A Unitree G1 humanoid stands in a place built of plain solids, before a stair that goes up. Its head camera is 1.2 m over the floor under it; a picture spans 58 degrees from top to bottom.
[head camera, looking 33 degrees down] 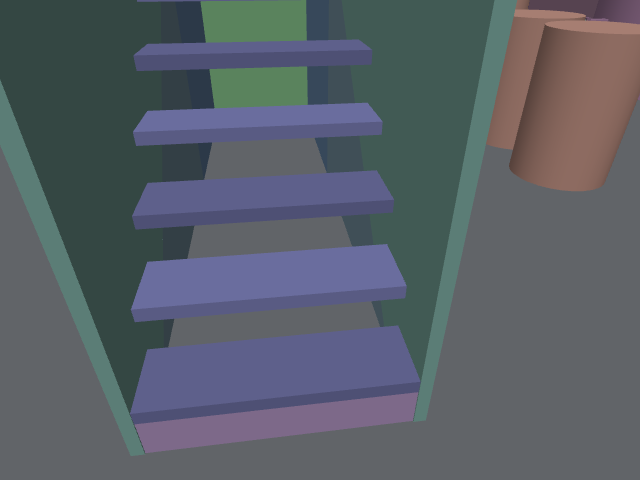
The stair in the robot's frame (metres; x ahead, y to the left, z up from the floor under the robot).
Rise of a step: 0.19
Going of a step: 0.20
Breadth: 0.88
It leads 8 degrees to the left of straight ahead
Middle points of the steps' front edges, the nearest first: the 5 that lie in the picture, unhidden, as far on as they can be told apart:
0.76 0.11 0.19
0.96 0.13 0.37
1.17 0.16 0.56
1.37 0.19 0.75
1.57 0.21 0.94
